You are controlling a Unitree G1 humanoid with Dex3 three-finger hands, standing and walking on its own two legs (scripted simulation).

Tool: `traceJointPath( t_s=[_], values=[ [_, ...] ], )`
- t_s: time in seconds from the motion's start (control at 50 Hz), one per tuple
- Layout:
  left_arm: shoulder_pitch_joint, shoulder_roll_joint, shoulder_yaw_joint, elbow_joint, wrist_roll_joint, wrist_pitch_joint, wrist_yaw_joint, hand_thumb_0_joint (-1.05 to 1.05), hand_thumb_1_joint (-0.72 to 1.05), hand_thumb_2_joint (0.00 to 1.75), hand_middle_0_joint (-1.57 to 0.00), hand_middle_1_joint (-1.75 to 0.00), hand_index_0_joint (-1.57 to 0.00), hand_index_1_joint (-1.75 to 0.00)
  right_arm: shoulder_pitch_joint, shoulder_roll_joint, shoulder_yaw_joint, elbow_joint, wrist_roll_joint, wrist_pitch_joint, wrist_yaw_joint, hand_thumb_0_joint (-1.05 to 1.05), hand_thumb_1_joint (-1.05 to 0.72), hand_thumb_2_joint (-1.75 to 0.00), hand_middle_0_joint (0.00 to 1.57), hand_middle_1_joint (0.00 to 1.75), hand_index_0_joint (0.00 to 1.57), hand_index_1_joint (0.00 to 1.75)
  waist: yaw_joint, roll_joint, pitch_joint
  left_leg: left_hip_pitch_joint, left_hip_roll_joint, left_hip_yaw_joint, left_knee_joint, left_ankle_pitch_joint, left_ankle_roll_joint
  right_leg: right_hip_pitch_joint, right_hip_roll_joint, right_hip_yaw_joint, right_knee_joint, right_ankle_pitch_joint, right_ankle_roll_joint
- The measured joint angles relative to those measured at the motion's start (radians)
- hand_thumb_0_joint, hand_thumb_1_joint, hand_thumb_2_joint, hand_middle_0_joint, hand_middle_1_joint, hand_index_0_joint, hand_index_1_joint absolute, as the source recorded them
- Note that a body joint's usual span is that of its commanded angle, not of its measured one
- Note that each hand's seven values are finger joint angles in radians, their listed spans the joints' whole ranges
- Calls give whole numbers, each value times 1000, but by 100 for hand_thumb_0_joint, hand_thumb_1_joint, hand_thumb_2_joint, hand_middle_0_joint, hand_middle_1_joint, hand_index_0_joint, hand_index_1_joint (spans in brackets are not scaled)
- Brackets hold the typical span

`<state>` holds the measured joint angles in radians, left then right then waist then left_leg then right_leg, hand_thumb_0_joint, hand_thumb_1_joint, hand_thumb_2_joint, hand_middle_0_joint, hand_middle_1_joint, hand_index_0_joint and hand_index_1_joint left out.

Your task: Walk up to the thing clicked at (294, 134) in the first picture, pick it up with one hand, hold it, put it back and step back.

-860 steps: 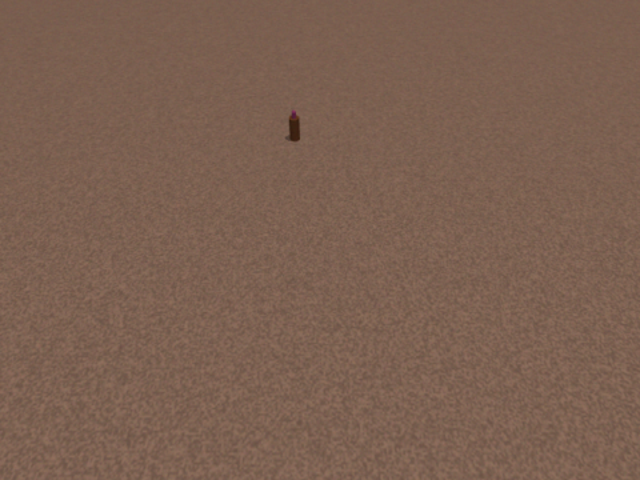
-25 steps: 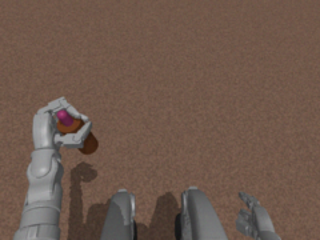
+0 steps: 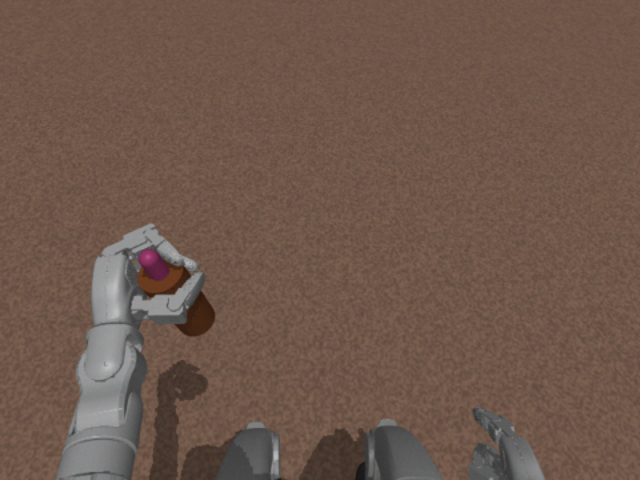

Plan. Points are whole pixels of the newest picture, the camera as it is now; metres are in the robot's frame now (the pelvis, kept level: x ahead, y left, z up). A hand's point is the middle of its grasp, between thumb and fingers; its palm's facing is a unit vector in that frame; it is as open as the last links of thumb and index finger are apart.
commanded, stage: lift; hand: left
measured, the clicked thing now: (174, 290) +0.34 +0.19 +0.00
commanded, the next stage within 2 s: hold in 0.56 s
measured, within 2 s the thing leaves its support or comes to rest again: neither
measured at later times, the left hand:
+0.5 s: hand (174, 264) +0.34 +0.17 +0.07, palm faces +0.13 -0.99 -0.01, open 6.1 cm
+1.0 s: hand (176, 253) +0.34 +0.17 +0.09, palm faces +0.13 -0.99 -0.01, open 6.1 cm
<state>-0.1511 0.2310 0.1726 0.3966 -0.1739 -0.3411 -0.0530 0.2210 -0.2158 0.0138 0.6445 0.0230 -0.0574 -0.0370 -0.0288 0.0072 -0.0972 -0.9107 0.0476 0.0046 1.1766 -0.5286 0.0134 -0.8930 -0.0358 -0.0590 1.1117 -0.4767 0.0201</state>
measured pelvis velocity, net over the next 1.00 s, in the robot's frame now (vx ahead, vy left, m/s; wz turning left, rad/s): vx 0.02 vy -0.01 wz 0.01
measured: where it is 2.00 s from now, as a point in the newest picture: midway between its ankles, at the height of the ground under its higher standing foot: outside the picture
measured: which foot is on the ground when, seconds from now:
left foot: down 0.00-1.00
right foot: down 0.00-1.00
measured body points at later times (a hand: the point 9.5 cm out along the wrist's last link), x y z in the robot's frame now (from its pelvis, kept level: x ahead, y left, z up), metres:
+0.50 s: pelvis +0.01 -0.01 +0.04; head +0.07 +0.01 +0.48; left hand +0.33 +0.23 +0.08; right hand +0.14 -0.25 -0.07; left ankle +0.02 +0.11 -0.65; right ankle +0.04 -0.14 -0.65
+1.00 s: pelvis +0.02 -0.01 +0.05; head +0.06 +0.00 +0.50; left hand +0.33 +0.22 +0.10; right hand +0.15 -0.25 -0.06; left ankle +0.02 +0.11 -0.65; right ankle +0.04 -0.14 -0.65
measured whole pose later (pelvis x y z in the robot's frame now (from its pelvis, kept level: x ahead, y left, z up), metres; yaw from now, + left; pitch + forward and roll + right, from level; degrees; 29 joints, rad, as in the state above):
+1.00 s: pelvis +0.02 -0.01 +0.05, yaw +0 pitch +7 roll -1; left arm -0.12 0.19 0.16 0.44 -0.16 -0.37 -0.05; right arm 0.23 -0.21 0.00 0.67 0.01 -0.03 -0.03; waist -0.02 0.00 -0.03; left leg -0.57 0.05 0.02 0.88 -0.43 0.00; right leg -0.56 -0.03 -0.06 0.84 -0.39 0.01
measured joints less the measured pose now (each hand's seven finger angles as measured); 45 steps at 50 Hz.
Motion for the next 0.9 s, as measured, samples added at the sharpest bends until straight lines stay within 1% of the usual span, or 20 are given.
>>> traceJointPath(
  t_s=[0.2, 0.32, 0.4, 0.72, 0.9],
  values=[
    [16, -16, -8, 14, 8, -4, 11, -1, -11, 115, -87, -113, -111, -130, 2, 5, -1, 7, -8, 6, -5, 1, -90, -89, 20, 30, 20, 30, -2, -5, 18, 118, 0, 1, -101, 32, -6, 116, 4, -2, -97, 29, -5],
    [20, -16, -11, 25, 13, -11, 4, -1, -11, 115, -87, -113, -111, -130, 5, 2, -6, 9, -11, 10, -4, 1, -90, -89, 20, 30, 20, 30, -2, -7, 30, 173, 0, 2, -149, 49, -10, 170, 6, -4, -142, 44, -7],
    [25, -19, -10, 30, 8, -16, 0, -1, -11, 115, -86, -113, -111, -130, 6, -1, -8, 12, -12, 10, -4, 1, -90, -89, 20, 30, 20, 30, -2, -5, 37, 202, 0, 3, -177, 59, -11, 198, 6, -4, -168, 52, -8],
    [27, -33, -6, 49, 2, -30, -14, -1, -10, 114, -86, -114, -110, -130, 6, 1, -10, 23, -14, 16, -1, 1, -90, -89, 20, 30, 20, 30, 0, -2, 55, 291, -1, 9, -249, 81, -15, 281, 9, 0, -232, 71, -10],
    [25, -41, -11, 51, 9, -29, -2, -1, -10, 114, -86, -114, -110, -130, 7, 2, -13, 25, -16, 23, 3, 1, -90, -89, 20, 30, 20, 30, 3, -3, 61, 326, -2, 10, -280, 92, -16, 316, 8, 0, -260, 80, -11]
  ],
)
